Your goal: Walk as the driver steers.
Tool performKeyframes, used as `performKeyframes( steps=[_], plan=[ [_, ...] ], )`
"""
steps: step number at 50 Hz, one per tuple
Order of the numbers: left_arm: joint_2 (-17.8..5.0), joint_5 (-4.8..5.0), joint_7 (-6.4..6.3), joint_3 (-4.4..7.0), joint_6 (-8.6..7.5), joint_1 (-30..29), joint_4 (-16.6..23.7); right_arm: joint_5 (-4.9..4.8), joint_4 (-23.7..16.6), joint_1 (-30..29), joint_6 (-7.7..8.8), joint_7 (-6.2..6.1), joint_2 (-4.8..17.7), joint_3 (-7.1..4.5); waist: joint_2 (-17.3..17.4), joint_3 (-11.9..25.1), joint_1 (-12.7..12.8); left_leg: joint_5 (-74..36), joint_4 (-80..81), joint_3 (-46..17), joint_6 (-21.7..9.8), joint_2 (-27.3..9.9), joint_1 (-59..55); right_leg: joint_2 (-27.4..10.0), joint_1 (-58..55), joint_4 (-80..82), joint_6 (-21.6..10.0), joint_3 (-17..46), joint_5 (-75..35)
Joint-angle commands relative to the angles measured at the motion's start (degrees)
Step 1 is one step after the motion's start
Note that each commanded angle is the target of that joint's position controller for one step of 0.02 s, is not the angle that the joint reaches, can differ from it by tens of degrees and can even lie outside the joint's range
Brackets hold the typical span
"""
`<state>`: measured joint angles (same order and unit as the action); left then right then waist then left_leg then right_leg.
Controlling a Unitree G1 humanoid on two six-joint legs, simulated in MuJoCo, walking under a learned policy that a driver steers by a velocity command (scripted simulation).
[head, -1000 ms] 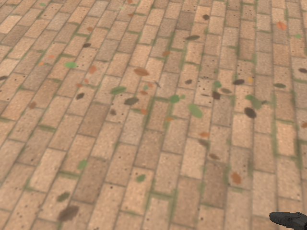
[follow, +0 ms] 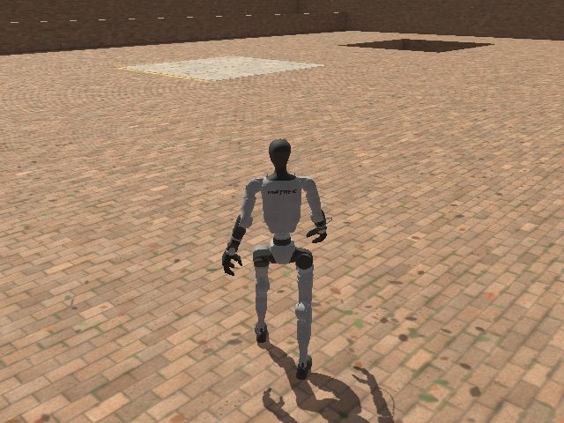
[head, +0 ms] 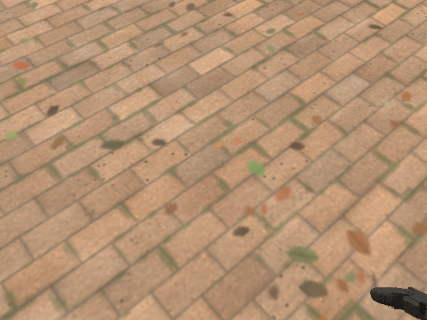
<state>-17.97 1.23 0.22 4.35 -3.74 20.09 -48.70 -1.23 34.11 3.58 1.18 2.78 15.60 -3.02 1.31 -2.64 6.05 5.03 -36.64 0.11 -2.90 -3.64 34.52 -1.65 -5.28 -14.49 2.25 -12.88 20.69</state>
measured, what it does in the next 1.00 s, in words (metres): walks ahead: left foot, then right foot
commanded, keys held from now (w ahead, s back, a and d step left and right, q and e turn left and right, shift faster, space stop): w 0.16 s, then no key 0.24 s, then e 0.60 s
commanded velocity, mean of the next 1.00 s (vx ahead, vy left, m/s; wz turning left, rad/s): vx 0.20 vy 0.00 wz -0.13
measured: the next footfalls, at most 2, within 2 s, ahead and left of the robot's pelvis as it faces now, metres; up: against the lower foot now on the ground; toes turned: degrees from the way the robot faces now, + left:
left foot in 0.04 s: +0.20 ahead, +0.12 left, +0.00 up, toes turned +3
right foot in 0.50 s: +0.43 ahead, -0.08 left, +0.00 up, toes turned +2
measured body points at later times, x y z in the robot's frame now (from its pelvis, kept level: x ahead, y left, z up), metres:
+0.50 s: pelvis +0.26 +0.02 +0.00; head +0.28 +0.02 +0.45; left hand +0.42 +0.28 -0.10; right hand +0.35 -0.26 -0.12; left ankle +0.16 +0.12 -0.73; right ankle +0.39 -0.08 -0.72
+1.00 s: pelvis +0.32 +0.05 +0.01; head +0.35 +0.07 +0.46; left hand +0.52 +0.31 -0.10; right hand +0.36 -0.25 -0.09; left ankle +0.36 +0.17 -0.73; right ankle +0.33 -0.08 -0.68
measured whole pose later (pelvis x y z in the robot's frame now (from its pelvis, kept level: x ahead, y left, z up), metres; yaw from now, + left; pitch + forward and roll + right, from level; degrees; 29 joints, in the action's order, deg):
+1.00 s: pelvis +0.32 +0.05 +0.01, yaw -13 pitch +2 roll -1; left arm -19.2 0.7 -1.5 5.3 2.5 9.9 -40.2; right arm 1.6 45.5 11.8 0.2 -2.2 15.8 -3.5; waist -2.6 -1.2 0.0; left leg 13.3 -27.7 -1.3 -0.5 -0.2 16.3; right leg 6.0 31.4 -53.8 1.4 6.9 23.4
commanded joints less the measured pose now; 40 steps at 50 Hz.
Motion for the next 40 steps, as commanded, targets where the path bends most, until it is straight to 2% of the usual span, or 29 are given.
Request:
performKeyframes(
  steps=[1, 2, 3, 4, 5, 6, 7, 8, 9, 11, 14, 17, 20, 23, 24, 25, 26, 27, 28, 29, 30, 31, 32, 33, 35, 38, 40],
  plan=[
    [-12.2, 1.02, -0.36, 2.60, 0.32, -1.7, 2.2, 0.67, -3.6, 3.3, 0.84, 0.09, 6.9, -2.79, -6.5, 3.2, -7.8, 4.5, 4.5, 4.3, -3.7, 5.3, -13.0, -14.5, 1.6, -9.2, -8.9, 3.4, -55.3],
    [-11.0, 0.86, -0.62, 1.97, 0.52, -1.6, 2.1, 0.53, -0.7, 12.6, 0.66, -0.48, 9.6, -4.43, -5.5, 8.1, -12.6, 0.6, 7.6, 4.8, -5.5, 7.3, -27.2, -12.4, 6.8, -20.2, -7.2, 1.4, -56.2],
    [-7.7, -1.08, -0.77, 0.45, 0.15, -1.0, 3.4, 0.50, 1.4, 22.2, 0.09, -1.62, 14.3, -5.91, 1.1, 14.9, -16.0, -2.4, 5.5, -8.4, -8.5, -2.0, -45.8, -9.9, 21.6, -38.2, -4.8, 1.0, -35.0],
    [-1.1, -1.83, 0.06, -1.85, -1.11, 5.0, 5.5, 0.20, 1.1, 20.2, 0.50, -1.76, 19.0, -5.90, 13.9, 22.2, -8.7, 9.1, 12.3, -39.3, -18.4, -16.1, -58.6, 0.6, 41.8, -56.8, -1.9, 7.0, 12.9],
    [-6.9, 0.40, 0.52, -0.56, -2.35, -0.9, 5.0, 0.22, 0.5, 20.9, 1.20, -1.41, 13.5, -4.43, 6.2, 23.6, -13.1, 12.7, 17.3, -42.3, -17.7, -17.2, -56.9, -0.5, 46.6, -62.2, -2.3, 16.4, 13.0],
    [-8.3, 1.97, 0.70, -0.07, -2.94, -6.3, 7.1, 0.57, 1.4, 18.6, 1.88, -1.19, 11.6, -3.65, 5.5, 14.7, -13.0, 7.6, 18.1, -32.7, -15.3, -15.0, -50.4, -2.6, 50.6, -61.9, -3.0, 15.7, 8.3],
    [-7.3, 1.24, 0.33, -0.34, -3.22, -7.5, 7.1, 0.40, 1.6, 15.2, 2.25, -1.18, 10.1, -3.13, 2.3, 10.2, -10.7, 1.9, 18.5, -25.9, -13.5, -12.4, -42.6, -5.0, 49.1, -58.0, -3.3, 15.5, 3.2],
    [-7.2, -0.01, 0.10, -0.12, -3.10, -7.5, 6.6, 0.73, 1.5, 12.0, 2.43, -1.14, 8.4, -2.60, 2.0, 7.4, -8.7, -2.9, 19.8, -21.3, -12.5, -10.5, -35.8, -6.5, 46.3, -54.4, -2.9, 15.5, 0.0],
    [-7.1, -0.31, 0.18, 0.02, -2.43, -5.9, 6.0, 1.47, 1.1, 9.6, 2.69, -1.19, 6.9, -1.99, 2.9, 6.1, -6.5, -9.9, 21.4, -18.1, -12.1, -9.1, -30.9, -7.3, 42.4, -52.9, -2.5, 15.9, -2.1],
    [-5.3, -0.74, 0.12, -0.17, -1.04, -3.2, 4.8, 1.59, 1.8, 8.0, 3.40, -1.41, 6.8, -1.98, 2.0, 5.9, -4.3, -22.8, 23.0, -13.5, -12.8, -8.7, -25.9, -6.9, 38.0, -50.0, -0.7, 15.2, -2.9],
    [-3.2, -1.66, -0.30, -0.74, 0.00, -5.6, 5.5, 1.65, 3.8, 7.5, 3.65, -2.28, 8.1, -2.17, 1.7, 4.0, -3.7, -32.5, 23.6, -6.3, -11.9, -6.7, -22.2, -5.7, 37.3, -41.1, 1.3, 14.1, -9.5],
    [-1.4, -1.71, 0.34, -1.62, -0.36, -11.2, 6.5, 1.69, 5.7, 8.9, 2.89, -3.09, 8.2, -2.00, 2.3, 4.2, -6.2, -30.8, 22.9, -1.8, -9.3, -3.6, -22.2, -3.5, 33.3, -27.1, 0.7, 12.8, -21.8],
    [-2.4, -1.39, 1.10, -1.44, -0.63, -13.9, 7.1, 1.51, 8.2, 11.3, 2.22, -3.26, 8.8, -1.91, 2.7, 5.1, -7.6, -27.3, 21.1, -3.5, -8.6, -5.5, -26.2, -1.8, 31.2, -20.5, -0.4, 13.7, -26.2],
    [-4.3, -1.68, 1.92, -0.78, -0.73, -12.8, 6.9, 1.40, 9.8, 9.9, 1.66, -3.49, 8.6, -1.86, 3.1, 5.3, -6.4, -25.3, 15.8, -4.2, -7.1, -7.5, -30.2, -1.0, 30.4, -17.2, -3.1, 14.0, -21.5],
    [-4.9, -1.90, 2.03, -0.40, -0.73, -10.8, 6.4, 1.14, 10.1, 8.8, 1.38, -3.70, 8.5, -1.87, 2.6, 5.7, -4.8, -24.8, 12.0, -3.3, -5.8, -6.7, -30.2, -0.1, 27.4, -14.4, -4.1, 13.1, -22.4],
    [-7.2, -2.15, 1.81, 0.48, -0.66, -8.6, 5.9, 1.21, 10.3, 9.9, 1.20, -4.03, 8.3, -1.91, 1.0, 7.0, -4.1, -24.4, 5.9, -1.8, -3.7, -3.7, -29.7, 0.5, 22.6, -12.2, -5.5, 13.1, -30.3],
    [-12.1, -2.38, 1.46, 1.64, -0.60, -8.1, 6.9, 2.55, 9.9, 14.2, 1.43, -4.34, 7.8, -1.79, -6.2, 10.6, -6.4, -13.6, -4.5, 1.1, -0.1, 1.4, -24.3, -5.4, 13.6, -14.9, -8.9, 20.1, -54.4],
    [-12.7, -2.88, 1.00, 1.73, 0.23, -5.6, 7.5, 2.75, 10.0, 18.3, 1.57, -4.52, 5.4, -0.86, -14.5, 17.2, -6.1, 13.5, -22.1, 2.4, 4.2, 8.0, -10.6, -16.1, 0.2, -13.9, -19.7, 35.0, -62.1],
    [-8.7, -2.35, 1.05, 0.64, 0.81, -3.1, 7.2, 2.33, 9.7, 15.6, 1.01, -4.14, 6.4, -0.75, -14.7, 21.1, -3.8, 33.8, -30.0, -3.3, 5.1, 9.4, -5.3, -18.7, -1.8, -9.2, -23.4, 43.8, -54.9],
    [-8.2, -1.60, 1.19, 0.52, 1.15, -6.0, 8.1, 0.97, 9.3, 13.9, 0.01, -4.05, 8.1, -1.36, -10.0, 18.3, -4.4, 32.5, -35.0, -6.0, 4.9, 6.8, -2.2, -17.3, 1.9, -7.4, -21.7, 42.7, -39.2],
    [-7.6, -1.05, 0.98, 0.50, 1.67, -8.8, 8.9, 0.52, 9.1, 11.3, -1.02, -4.35, 8.0, -1.53, -6.3, 13.6, -4.7, 29.5, -35.1, -5.5, 4.9, 5.3, -0.3, -15.1, 7.6, -5.5, -19.2, 39.7, -27.4],
    [-7.3, -0.87, 0.59, 0.46, 2.25, -11.1, 9.5, 0.73, 8.8, 9.9, -1.87, -4.78, 8.0, -1.79, -4.7, 9.7, -5.5, 26.6, -31.5, -5.5, 5.0, 3.9, -0.4, -13.7, 14.1, -3.2, -17.3, 37.5, -18.6],
    [-7.2, -1.19, 0.14, 0.51, 2.80, -12.7, 10.1, 1.06, 8.4, 8.8, -2.41, -5.26, 8.0, -1.96, -5.8, 7.8, -6.3, 23.5, -26.5, -5.3, 5.0, 3.1, -2.9, -11.3, 19.1, -1.3, -15.6, 35.8, -11.6],
    [-7.4, -1.65, -0.17, 0.72, 3.42, -13.8, 10.5, 1.20, 8.4, 8.8, -2.56, -5.50, 6.7, -1.70, -8.1, 6.9, -6.9, 21.6, -21.6, -4.2, 5.3, 3.9, -5.8, -8.8, 22.6, -0.3, -14.4, 33.8, -8.4],
    [-7.9, -1.94, -0.90, 1.26, 3.98, -13.1, 10.9, 1.26, 9.0, 9.7, -2.15, -5.76, 5.5, -1.43, -10.5, 8.3, -6.7, 19.8, -15.4, -3.5, 5.9, 5.2, -9.4, -7.3, 23.5, -0.1, -14.3, 32.7, -8.3],
    [-8.8, -1.10, -1.66, 2.00, 4.27, -12.7, 11.4, 1.18, 9.1, 8.8, -1.53, -5.54, 5.5, -1.33, -10.5, 10.3, -5.8, 15.4, -7.9, -4.2, 6.3, 5.7, -12.9, -7.2, 23.3, -0.7, -14.1, 34.0, -6.7],
    [-8.9, -0.91, -1.90, 2.24, 4.73, -12.6, 11.7, 1.04, 9.0, 8.3, -1.15, -5.16, 5.9, -1.45, -10.8, 10.2, -5.6, 14.0, -4.0, -4.5, 6.1, 6.0, -14.4, -7.2, 23.2, -0.9, -13.7, 36.2, -4.8]
  ],
)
